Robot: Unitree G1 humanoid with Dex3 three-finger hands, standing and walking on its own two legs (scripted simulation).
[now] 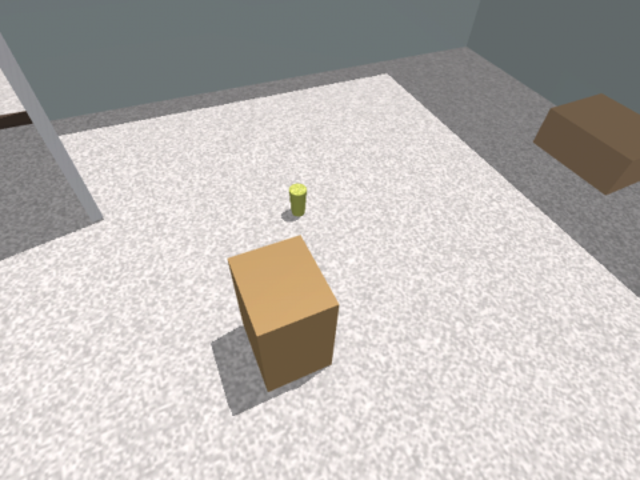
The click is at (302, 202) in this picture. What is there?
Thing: tapered cup
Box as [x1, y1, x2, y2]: [289, 184, 306, 216]
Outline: 293,184 289,188 292,213 298,216 303,214 304,212 306,188 302,184
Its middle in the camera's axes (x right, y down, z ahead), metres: -0.12 -0.15 +1.70
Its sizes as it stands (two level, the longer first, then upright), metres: 0.076 0.076 0.136
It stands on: the floor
